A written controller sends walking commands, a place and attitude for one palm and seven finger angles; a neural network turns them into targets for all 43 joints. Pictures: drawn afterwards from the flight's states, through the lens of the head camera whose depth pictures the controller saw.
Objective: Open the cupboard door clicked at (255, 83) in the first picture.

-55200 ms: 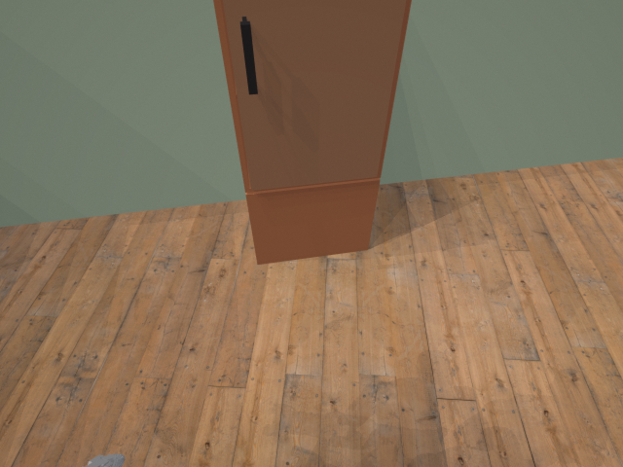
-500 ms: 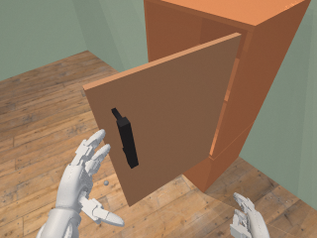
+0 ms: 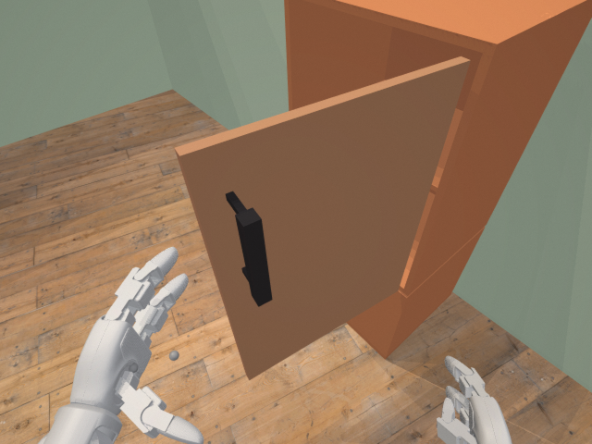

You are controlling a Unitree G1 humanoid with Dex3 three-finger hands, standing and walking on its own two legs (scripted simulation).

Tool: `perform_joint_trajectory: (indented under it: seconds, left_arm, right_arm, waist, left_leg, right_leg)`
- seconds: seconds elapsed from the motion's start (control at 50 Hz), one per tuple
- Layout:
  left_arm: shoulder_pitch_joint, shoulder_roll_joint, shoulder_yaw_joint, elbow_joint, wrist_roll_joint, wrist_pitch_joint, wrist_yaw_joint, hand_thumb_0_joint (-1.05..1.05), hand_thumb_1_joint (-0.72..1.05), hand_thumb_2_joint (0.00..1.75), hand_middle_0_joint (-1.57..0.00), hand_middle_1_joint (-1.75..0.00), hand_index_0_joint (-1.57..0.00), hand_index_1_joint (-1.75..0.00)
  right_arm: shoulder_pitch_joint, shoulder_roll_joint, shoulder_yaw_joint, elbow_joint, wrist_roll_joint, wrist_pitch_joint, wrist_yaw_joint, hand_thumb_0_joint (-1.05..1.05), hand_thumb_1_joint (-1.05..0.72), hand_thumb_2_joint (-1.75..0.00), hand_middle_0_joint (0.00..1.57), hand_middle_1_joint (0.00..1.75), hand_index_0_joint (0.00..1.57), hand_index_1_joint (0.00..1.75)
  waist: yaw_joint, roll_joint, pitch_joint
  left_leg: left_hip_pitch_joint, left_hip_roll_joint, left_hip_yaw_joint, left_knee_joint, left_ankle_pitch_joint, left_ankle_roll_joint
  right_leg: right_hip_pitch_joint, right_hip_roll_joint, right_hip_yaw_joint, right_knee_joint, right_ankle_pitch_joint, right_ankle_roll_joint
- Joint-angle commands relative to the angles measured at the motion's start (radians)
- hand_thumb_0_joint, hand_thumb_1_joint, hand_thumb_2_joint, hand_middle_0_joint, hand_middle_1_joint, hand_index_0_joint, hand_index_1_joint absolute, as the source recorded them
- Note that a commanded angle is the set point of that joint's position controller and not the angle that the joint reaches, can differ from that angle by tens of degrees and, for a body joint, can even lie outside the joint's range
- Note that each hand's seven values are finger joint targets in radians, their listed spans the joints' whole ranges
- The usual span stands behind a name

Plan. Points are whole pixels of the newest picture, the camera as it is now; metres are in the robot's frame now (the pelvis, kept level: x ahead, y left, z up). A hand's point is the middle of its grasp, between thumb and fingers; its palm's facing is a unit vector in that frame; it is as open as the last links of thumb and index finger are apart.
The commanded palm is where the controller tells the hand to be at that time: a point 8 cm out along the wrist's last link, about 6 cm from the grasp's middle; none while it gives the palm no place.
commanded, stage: draw the hand back to the body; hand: left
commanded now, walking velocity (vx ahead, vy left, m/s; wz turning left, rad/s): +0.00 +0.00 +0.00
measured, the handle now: (248, 251) +0.33 +0.10 +0.12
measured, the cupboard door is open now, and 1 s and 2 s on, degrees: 81 81 81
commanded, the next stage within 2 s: step back with the hand held close in 1.46 s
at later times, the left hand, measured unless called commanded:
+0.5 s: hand (115, 333) +0.19 +0.21 +0.14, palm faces +0.17 -0.95 -0.25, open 15.6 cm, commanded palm +0.15 +0.26 +0.16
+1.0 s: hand (72, 290) +0.22 +0.26 +0.17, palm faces +0.40 -0.83 -0.39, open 10.0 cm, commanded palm +0.17 +0.30 +0.19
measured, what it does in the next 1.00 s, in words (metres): stands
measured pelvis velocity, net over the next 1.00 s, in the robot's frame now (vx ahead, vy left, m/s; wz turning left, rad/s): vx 0.02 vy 0.01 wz -0.03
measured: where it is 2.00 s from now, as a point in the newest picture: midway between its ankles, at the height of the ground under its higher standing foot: outside the picture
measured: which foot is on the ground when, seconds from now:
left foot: down 0.00-1.00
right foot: down 0.00-1.00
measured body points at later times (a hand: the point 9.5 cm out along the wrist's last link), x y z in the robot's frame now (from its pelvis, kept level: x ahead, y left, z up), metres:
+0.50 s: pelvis +0.00 +0.01 +0.01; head -0.02 +0.00 +0.46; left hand +0.18 +0.26 +0.16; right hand +0.19 -0.20 -0.05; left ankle +0.02 +0.12 -0.71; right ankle -0.01 -0.10 -0.71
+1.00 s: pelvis +0.02 +0.01 +0.03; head +0.01 -0.01 +0.48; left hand +0.19 +0.30 +0.19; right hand +0.21 -0.21 -0.06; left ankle +0.02 +0.12 -0.71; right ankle -0.01 -0.10 -0.71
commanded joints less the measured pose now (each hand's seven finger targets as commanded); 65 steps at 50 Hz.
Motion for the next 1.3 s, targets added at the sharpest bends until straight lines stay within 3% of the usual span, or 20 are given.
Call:
perform_joint_trajectory:
  seconds: [0.0,0.08,0.26,0.3,0.36,0.38,0.4,0.42,0.48,0.54,0.58,0.74,0.8,0.84,0.96,1.0,1.06,1.12,1.24,1.28]
  left_arm:
    - [-0.082,0.110,0.107,-0.228,-0.015,-0.041,0.026,0.00,-0.50,0.30,-0.15,-0.30,-0.15,-0.30]
    - [-0.093,0.126,0.122,-0.244,-0.023,-0.002,0.023,0.00,-0.50,0.30,-0.15,-0.30,-0.15,-0.30]
    - [-0.151,0.149,0.165,-0.256,-0.045,0.063,-0.003,0.00,-0.50,0.30,-0.15,-0.30,-0.15,-0.30]
    - [-0.158,0.167,0.184,-0.276,-0.046,0.067,-0.007,0.00,-0.43,0.33,-0.15,-0.30,-0.15,-0.30]
    - [-0.146,0.171,0.206,-0.263,-0.060,0.084,-0.022,0.00,-0.32,0.37,-0.16,-0.30,-0.16,-0.30]
    - [-0.153,0.309,0.247,-0.319,0.096,0.053,0.134,0.00,-0.29,0.39,-0.16,-0.30,-0.16,-0.30]
    - [-0.104,0.203,0.188,-0.300,0.114,0.048,0.195,0.00,-0.26,0.40,-0.16,-0.30,-0.16,-0.30]
    - [-0.064,0.174,0.161,-0.265,0.138,0.049,0.232,0.00,-0.22,0.42,-0.16,-0.30,-0.16,-0.30]
    - [-0.060,0.223,0.198,-0.271,0.173,0.033,0.293,0.00,-0.12,0.47,-0.16,-0.30,-0.16,-0.30]
    - [-0.091,0.217,0.193,-0.285,0.194,0.013,0.319,0.00,-0.01,0.51,-0.17,-0.30,-0.17,-0.30]
    - [-0.112,0.237,0.207,-0.269,0.203,0.006,0.333,0.00,0.06,0.54,-0.17,-0.30,-0.17,-0.30]
    - [-0.088,0.243,0.256,-0.249,0.204,-0.011,0.345,0.00,0.34,0.66,-0.18,-0.30,-0.18,-0.30]
    - [-0.087,0.255,0.280,-0.238,0.202,-0.010,0.345,0.00,0.44,0.70,-0.18,-0.30,-0.18,-0.30]
    - [-0.097,0.268,0.305,-0.217,0.196,-0.008,0.344,0.00,0.51,0.74,-0.19,-0.30,-0.19,-0.30]
    - [-0.133,0.301,0.357,-0.228,0.193,-0.014,0.347,0.00,0.73,0.82,-0.19,-0.30,-0.19,-0.30]
    - [-0.128,0.304,0.371,-0.195,0.187,-0.009,0.346,0.00,0.80,0.86,-0.20,-0.30,-0.20,-0.30]
    - [-0.153,0.324,0.395,-0.201,0.184,-0.009,0.346,0.00,0.90,0.90,-0.20,-0.30,-0.20,-0.30]
    - [-0.143,0.290,0.357,-0.183,0.184,-0.002,0.338,0.00,0.90,0.90,-0.20,-0.30,-0.20,-0.30]
    - [-0.147,0.313,0.376,-0.187,0.182,-0.005,0.340,0.00,0.90,0.90,-0.20,-0.30,-0.20,-0.30]
    - [-0.159,0.333,0.389,-0.204,0.184,-0.009,0.341,0.00,0.90,0.90,-0.20,-0.30,-0.20,-0.30]
  right_arm:
    - [-0.132,-0.082,-0.031,-0.172,0.004,-0.064,-0.011,0.00,-0.90,-0.90,0.20,0.30,0.20,0.30]
    - [-0.142,-0.085,-0.026,-0.167,0.006,-0.070,-0.013,0.00,-0.90,-0.90,0.20,0.30,0.20,0.30]
    - [-0.145,-0.092,-0.015,-0.154,0.010,-0.083,-0.022,0.00,-0.90,-0.90,0.20,0.30,0.20,0.30]
    - [-0.152,-0.093,-0.016,-0.150,0.010,-0.090,-0.021,0.00,-0.90,-0.90,0.20,0.30,0.20,0.30]
    - [-0.152,-0.095,-0.015,-0.144,0.012,-0.093,-0.021,0.00,-0.90,-0.90,0.20,0.30,0.20,0.30]
    - [-0.171,-0.076,-0.014,-0.143,-0.006,-0.079,-0.038,0.00,-0.90,-0.90,0.20,0.30,0.20,0.30]
    - [-0.173,-0.063,-0.007,-0.140,-0.019,-0.072,-0.044,0.00,-0.90,-0.90,0.20,0.30,0.20,0.30]
    - [-0.163,-0.062,-0.005,-0.125,-0.023,-0.059,-0.041,0.00,-0.90,-0.90,0.20,0.30,0.20,0.30]
    - [-0.172,-0.074,-0.016,-0.107,-0.032,-0.029,-0.038,0.00,-0.90,-0.90,0.20,0.30,0.20,0.30]
    - [-0.173,-0.073,-0.020,-0.098,-0.036,-0.014,-0.035,0.00,-0.90,-0.90,0.20,0.30,0.20,0.30]
    - [-0.182,-0.077,-0.022,-0.086,-0.039,-0.009,-0.035,0.00,-0.90,-0.90,0.20,0.30,0.20,0.30]
    - [-0.191,-0.076,-0.031,-0.067,-0.043,0.018,-0.024,0.00,-0.90,-0.90,0.20,0.30,0.20,0.30]
    - [-0.196,-0.077,-0.035,-0.065,-0.042,0.032,-0.021,0.00,-0.90,-0.90,0.20,0.30,0.20,0.30]
    - [-0.199,-0.075,-0.039,-0.064,-0.041,0.046,-0.020,0.00,-0.90,-0.90,0.20,0.30,0.20,0.30]
    - [-0.193,-0.076,-0.044,-0.057,-0.041,0.057,-0.018,0.00,-0.90,-0.90,0.20,0.30,0.20,0.30]
    - [-0.197,-0.076,-0.046,-0.054,-0.041,0.062,-0.019,0.00,-0.90,-0.90,0.20,0.30,0.20,0.30]
    - [-0.196,-0.078,-0.052,-0.054,-0.039,0.069,-0.018,0.00,-0.90,-0.90,0.20,0.30,0.20,0.30]
    - [-0.196,-0.081,-0.054,-0.054,-0.037,0.075,-0.014,0.00,-0.90,-0.90,0.20,0.30,0.20,0.30]
    - [-0.202,-0.080,-0.057,-0.057,-0.037,0.079,-0.017,0.00,-0.90,-0.90,0.20,0.30,0.20,0.30]
    - [-0.203,-0.082,-0.058,-0.053,-0.037,0.077,-0.018,0.00,-0.90,-0.90,0.20,0.30,0.20,0.30]
  waist:
    - [-0.001,-0.047,-0.058]
    - [0.003,-0.019,-0.056]
    - [0.001,-0.029,-0.041]
    - [0.006,0.002,-0.056]
    - [0.009,-0.021,-0.058]
    - [0.038,-0.017,-0.014]
    - [0.018,-0.027,0.042]
    - [0.014,-0.027,0.059]
    - [0.017,-0.037,0.030]
    - [0.009,0.016,0.016]
    - [0.011,-0.001,0.030]
    - [0.022,-0.025,0.001]
    - [0.025,-0.005,0.004]
    - [0.026,-0.039,0.014]
    - [0.028,0.022,-0.016]
    - [0.029,-0.020,0.003]
    - [0.030,-0.018,-0.019]
    - [0.025,0.001,-0.007]
    - [0.029,-0.039,-0.012]
    - [0.030,-0.010,-0.020]
  left_leg:
    - [0.070,-0.029,-0.011,-0.124,0.114,0.035]
    - [0.089,-0.026,-0.015,-0.141,0.114,0.034]
    - [0.123,-0.024,-0.027,-0.188,0.110,0.032]
    - [0.139,-0.025,-0.025,-0.194,0.128,0.031]
    - [0.150,-0.026,-0.027,-0.203,0.152,0.031]
    - [0.145,-0.022,-0.014,-0.234,0.116,0.027]
    - [0.151,-0.024,-0.010,-0.246,0.102,0.024]
    - [0.160,-0.018,-0.011,-0.257,0.111,0.025]
    - [0.207,-0.012,0.002,-0.285,0.147,0.029]
    - [0.255,-0.011,0.009,-0.315,0.171,0.028]
    - [0.267,-0.007,0.005,-0.336,0.168,0.029]
    - [0.315,-0.004,0.006,-0.369,0.298,0.027]
    - [0.322,-0.004,0.013,-0.371,0.332,0.025]
    - [0.324,-0.002,0.018,-0.371,0.331,0.028]
    - [0.347,-0.003,0.023,-0.365,0.384,0.025]
    - [0.341,-0.003,0.028,-0.363,0.390,0.028]
    - [0.354,-0.004,0.035,-0.353,0.424,0.031]
    - [0.361,-0.003,0.038,-0.355,0.433,0.032]
    - [0.359,-0.007,0.040,-0.356,0.405,0.036]
    - [0.362,-0.008,0.043,-0.351,0.405,0.034]
  right_leg:
    - [-0.019,0.002,0.047,-0.159,0.157,0.017]
    - [-0.008,0.007,0.039,-0.173,0.155,0.013]
    - [0.013,0.014,0.020,-0.206,0.142,0.016]
    - [0.030,0.012,0.021,-0.211,0.160,0.014]
    - [0.044,0.017,0.014,-0.215,0.192,0.015]
    - [0.066,0.001,0.070,-0.283,0.143,0.004]
    - [0.049,-0.007,0.065,-0.307,0.120,0.005]
    - [0.059,-0.009,0.056,-0.310,0.124,0.006]
    - [0.111,-0.011,0.061,-0.339,0.154,0.007]
    - [0.136,-0.013,0.059,-0.350,0.173,0.008]
    - [0.149,-0.013,0.058,-0.369,0.166,0.007]
    - [0.228,-0.009,0.050,-0.362,0.300,0.006]
    - [0.241,-0.009,0.053,-0.365,0.336,0.007]
    - [0.237,-0.007,0.054,-0.373,0.341,0.010]
    - [0.259,-0.010,0.057,-0.372,0.392,0.009]
    - [0.258,-0.011,0.060,-0.377,0.415,0.011]
    - [0.266,-0.012,0.062,-0.374,0.456,0.014]
    - [0.258,-0.013,0.062,-0.377,0.461,0.017]
    - [0.257,-0.013,0.066,-0.386,0.449,0.020]
    - [0.265,-0.015,0.070,-0.390,0.460,0.018]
